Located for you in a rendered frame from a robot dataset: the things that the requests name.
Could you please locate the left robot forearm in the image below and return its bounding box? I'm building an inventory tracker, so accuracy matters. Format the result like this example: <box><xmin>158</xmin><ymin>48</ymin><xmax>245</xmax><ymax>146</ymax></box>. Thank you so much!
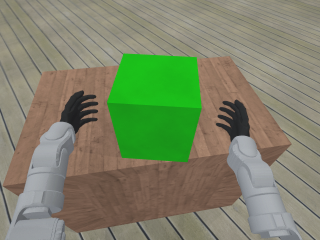
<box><xmin>5</xmin><ymin>121</ymin><xmax>76</xmax><ymax>240</ymax></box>

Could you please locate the right robot forearm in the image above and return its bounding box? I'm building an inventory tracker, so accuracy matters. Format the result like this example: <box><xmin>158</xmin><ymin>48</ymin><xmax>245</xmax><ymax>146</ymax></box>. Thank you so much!
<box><xmin>227</xmin><ymin>135</ymin><xmax>303</xmax><ymax>240</ymax></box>

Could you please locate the carton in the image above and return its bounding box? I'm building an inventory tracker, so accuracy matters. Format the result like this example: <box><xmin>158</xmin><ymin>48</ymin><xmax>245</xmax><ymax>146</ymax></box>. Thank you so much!
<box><xmin>107</xmin><ymin>53</ymin><xmax>202</xmax><ymax>162</ymax></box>

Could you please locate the right robot hand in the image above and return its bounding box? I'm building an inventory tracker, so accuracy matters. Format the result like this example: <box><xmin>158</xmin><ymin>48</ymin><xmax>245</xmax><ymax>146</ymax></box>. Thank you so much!
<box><xmin>216</xmin><ymin>99</ymin><xmax>250</xmax><ymax>142</ymax></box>

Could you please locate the left robot upper arm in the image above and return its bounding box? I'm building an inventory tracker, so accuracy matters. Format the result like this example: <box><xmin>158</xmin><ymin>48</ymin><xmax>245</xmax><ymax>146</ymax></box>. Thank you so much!
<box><xmin>9</xmin><ymin>217</ymin><xmax>66</xmax><ymax>240</ymax></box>

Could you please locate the left robot hand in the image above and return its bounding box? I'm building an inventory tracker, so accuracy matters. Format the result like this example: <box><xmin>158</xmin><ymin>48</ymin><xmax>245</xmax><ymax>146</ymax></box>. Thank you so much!
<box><xmin>59</xmin><ymin>90</ymin><xmax>98</xmax><ymax>134</ymax></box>

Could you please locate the pedestal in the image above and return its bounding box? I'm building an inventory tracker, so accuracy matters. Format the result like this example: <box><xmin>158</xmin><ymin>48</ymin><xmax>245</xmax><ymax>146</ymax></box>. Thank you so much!
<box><xmin>2</xmin><ymin>56</ymin><xmax>292</xmax><ymax>233</ymax></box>

